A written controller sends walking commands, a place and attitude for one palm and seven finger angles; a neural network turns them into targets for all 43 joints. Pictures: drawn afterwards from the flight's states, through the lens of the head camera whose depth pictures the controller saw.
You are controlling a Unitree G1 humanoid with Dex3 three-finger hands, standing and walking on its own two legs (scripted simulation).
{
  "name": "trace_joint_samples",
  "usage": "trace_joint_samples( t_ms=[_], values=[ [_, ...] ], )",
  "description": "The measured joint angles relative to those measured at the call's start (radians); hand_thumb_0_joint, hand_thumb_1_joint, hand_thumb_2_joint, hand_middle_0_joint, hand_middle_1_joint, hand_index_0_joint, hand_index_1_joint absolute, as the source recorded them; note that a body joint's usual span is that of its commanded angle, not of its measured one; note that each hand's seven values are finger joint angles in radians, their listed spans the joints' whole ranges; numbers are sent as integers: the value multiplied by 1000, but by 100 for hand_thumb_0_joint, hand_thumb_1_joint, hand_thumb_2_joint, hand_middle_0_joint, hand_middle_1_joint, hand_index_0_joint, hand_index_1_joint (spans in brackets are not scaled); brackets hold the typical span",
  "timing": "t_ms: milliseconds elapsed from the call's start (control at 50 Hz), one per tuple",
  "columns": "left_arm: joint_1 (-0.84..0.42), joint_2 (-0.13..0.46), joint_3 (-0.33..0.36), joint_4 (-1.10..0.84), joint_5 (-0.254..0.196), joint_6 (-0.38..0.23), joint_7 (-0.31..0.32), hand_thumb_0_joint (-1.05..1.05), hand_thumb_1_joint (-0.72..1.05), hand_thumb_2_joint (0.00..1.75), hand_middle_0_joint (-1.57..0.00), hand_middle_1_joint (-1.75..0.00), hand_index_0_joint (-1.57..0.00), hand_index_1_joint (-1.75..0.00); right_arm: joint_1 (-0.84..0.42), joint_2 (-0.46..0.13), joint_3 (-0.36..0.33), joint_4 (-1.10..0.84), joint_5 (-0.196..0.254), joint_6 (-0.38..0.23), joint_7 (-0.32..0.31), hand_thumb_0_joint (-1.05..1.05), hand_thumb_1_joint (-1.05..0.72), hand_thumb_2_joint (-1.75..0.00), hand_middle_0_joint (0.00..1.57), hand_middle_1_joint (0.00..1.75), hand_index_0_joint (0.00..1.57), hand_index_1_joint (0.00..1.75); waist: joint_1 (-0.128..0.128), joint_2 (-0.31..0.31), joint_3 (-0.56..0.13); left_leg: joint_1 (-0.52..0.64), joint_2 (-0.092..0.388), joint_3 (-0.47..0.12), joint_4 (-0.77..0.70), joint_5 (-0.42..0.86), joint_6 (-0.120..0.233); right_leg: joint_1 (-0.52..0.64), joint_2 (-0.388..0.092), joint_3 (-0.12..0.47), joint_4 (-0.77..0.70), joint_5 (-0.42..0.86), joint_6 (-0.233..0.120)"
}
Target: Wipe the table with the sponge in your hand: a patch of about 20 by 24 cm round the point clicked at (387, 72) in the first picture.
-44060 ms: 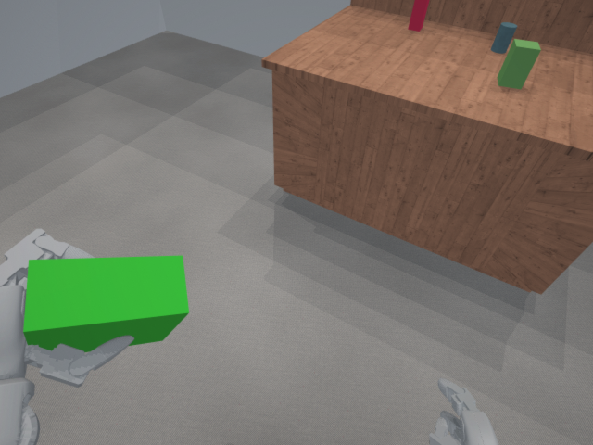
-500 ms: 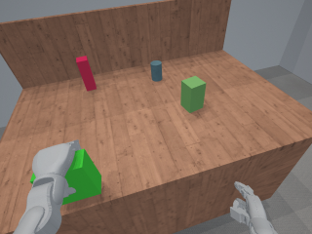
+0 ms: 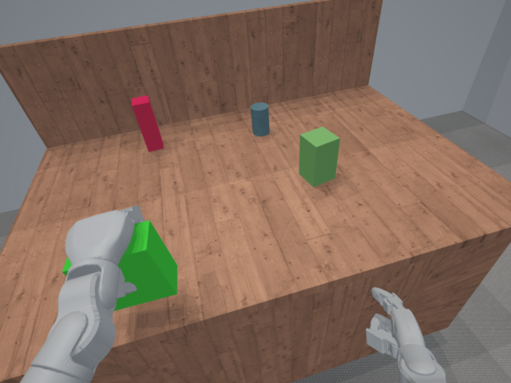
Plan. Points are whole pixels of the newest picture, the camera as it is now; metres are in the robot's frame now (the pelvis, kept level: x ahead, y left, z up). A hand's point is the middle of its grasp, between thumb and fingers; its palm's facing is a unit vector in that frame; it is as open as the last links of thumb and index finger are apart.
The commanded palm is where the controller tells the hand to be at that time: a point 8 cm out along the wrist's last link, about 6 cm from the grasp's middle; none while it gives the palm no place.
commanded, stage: lift the sponge slowly off the table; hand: left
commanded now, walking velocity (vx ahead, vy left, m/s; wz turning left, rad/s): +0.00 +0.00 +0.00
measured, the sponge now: (133, 275) +0.25 +0.27 +0.04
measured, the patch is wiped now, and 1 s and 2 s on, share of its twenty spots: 1.00 1.00 1.00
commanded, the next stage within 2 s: bring the sponge back beside the body in 0.54 s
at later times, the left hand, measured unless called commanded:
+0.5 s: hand (115, 240) +0.25 +0.27 +0.13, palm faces +0.13 -0.08 -0.99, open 10.2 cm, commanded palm +0.22 +0.27 +0.20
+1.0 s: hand (103, 256) +0.23 +0.28 +0.12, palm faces +0.11 -0.10 -0.99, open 10.2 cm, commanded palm +0.19 +0.27 +0.20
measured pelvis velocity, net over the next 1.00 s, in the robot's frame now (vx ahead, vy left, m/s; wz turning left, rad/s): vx -0.01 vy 0.00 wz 0.00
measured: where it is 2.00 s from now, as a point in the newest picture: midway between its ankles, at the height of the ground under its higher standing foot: outside the picture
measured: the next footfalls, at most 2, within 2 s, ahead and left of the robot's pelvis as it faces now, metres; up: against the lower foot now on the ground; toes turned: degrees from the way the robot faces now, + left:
none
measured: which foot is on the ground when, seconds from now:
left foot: down 0.00-1.00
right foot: down 0.00-1.00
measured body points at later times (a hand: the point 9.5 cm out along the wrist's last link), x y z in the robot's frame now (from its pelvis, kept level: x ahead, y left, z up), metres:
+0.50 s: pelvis +0.00 -0.01 +0.00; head -0.04 -0.06 +0.45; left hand +0.24 +0.27 +0.19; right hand +0.26 -0.20 -0.07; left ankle +0.03 +0.13 -0.74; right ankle +0.00 -0.10 -0.74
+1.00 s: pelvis -0.01 +0.00 +0.00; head -0.04 -0.05 +0.45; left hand +0.22 +0.28 +0.18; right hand +0.26 -0.19 -0.06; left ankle +0.03 +0.13 -0.74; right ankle +0.00 -0.10 -0.74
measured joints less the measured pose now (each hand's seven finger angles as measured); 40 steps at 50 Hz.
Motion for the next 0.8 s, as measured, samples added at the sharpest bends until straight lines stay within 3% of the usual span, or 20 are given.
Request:
trace_joint_samples(
  t_ms=[240, 460, 660, 800],
  values=[
    [14, 41, 40, -50, -23, 35, -49, -1, -51, 104, -71, -131, -73, -133, 11, -25, -2, -8, 1, 11, 4, 2, -91, -90, 21, 30, 20, 30, -7, 6, -4, -5, 6, -3, 8, -5, -5, -4, 7, -2, 7, -5, -6],
    [-19, 49, 35, -77, -33, 0, -55, -1, -51, 104, -71, -131, -73, -133, 14, -20, -3, 0, 0, -7, -4, 2, -91, -90, 20, 30, 20, 30, 3, 10, 6, 1, 7, -8, -4, 4, -9, 0, 8, -7, 1, -1, -10],
    [-9, 64, 71, -79, -52, 45, -75, -1, -51, 104, -71, -131, -73, -133, 3, -16, 13, -19, 4, 8, 3, 2, -91, -90, 21, 30, 20, 30, -6, 10, -9, -14, 10, -3, 7, 0, -10, -19, 11, -1, 15, -4, -10],
    [39, 69, 66, -113, -46, 17, -91, -1, -51, 104, -71, -131, -73, -133, 11, -31, 1, -23, 0, 0, -2, 2, -91, -90, 20, 30, 20, 30, -1, 9, 0, -16, 8, -7, 21, -6, -7, -15, 9, -5, 22, -8, -8]
  ],
)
